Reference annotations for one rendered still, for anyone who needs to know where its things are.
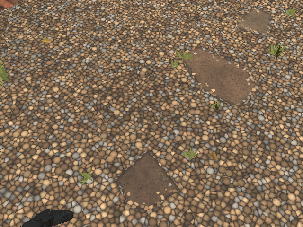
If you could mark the left robot hand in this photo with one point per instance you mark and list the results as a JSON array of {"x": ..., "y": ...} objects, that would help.
[{"x": 48, "y": 218}]

